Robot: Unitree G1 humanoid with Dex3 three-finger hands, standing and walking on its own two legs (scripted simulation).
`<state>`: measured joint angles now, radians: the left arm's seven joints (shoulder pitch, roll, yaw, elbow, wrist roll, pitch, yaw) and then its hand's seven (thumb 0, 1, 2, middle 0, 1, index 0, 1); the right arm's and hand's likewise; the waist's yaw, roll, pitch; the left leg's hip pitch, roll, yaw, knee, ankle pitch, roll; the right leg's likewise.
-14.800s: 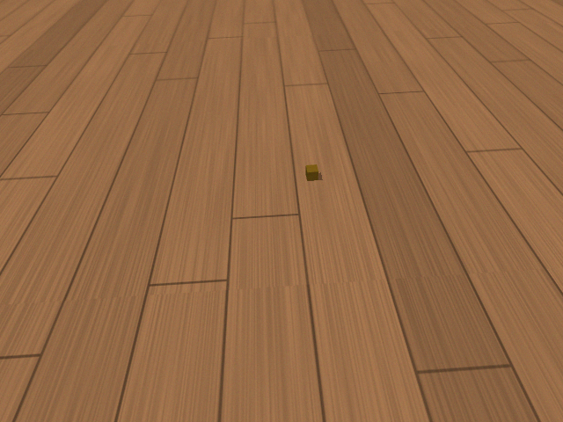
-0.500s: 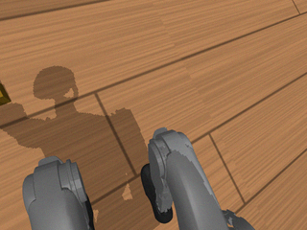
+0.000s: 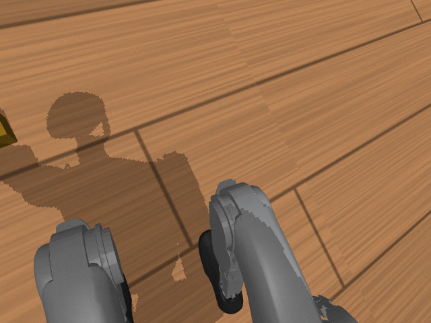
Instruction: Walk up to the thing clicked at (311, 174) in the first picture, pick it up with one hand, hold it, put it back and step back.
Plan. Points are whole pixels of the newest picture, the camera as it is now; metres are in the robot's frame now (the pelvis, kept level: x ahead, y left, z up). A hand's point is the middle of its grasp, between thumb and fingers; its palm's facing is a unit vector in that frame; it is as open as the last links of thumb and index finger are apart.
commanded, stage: rise first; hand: left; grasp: from above
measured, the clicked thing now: out of the picture +0.52 +0.34 -0.29
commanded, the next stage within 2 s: none
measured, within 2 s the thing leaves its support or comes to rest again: neither
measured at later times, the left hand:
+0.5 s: hand out of the picture +0.48 +0.37 -0.16, palm faces -0.40 -0.13 -0.91, open 14.2 cm
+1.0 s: hand out of the picture +0.48 +0.36 -0.16, palm faces -0.41 -0.13 -0.90, open 14.2 cm
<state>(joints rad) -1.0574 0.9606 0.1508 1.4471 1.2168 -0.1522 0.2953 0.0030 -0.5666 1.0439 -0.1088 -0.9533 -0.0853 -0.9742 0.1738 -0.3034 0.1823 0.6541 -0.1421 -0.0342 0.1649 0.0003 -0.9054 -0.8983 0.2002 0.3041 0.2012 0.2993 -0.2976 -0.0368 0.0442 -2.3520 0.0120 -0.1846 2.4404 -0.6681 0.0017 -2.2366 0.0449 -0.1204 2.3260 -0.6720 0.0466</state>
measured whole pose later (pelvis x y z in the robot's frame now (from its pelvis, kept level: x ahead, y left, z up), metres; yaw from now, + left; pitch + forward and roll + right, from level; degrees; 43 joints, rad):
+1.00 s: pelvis +0.00 +0.00 +0.00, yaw +0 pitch +32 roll -11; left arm -1.06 0.96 0.14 1.46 1.21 -0.15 0.30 0.00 -0.54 1.02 -0.12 -0.92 -0.10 -0.94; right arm 0.17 -0.31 0.18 0.65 -0.14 -0.04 0.17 0.00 -0.90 -0.90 0.20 0.30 0.20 0.30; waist -0.30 -0.03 0.04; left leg -2.36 0.01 -0.18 2.44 -0.67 0.00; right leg -2.24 0.04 -0.12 2.33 -0.67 0.05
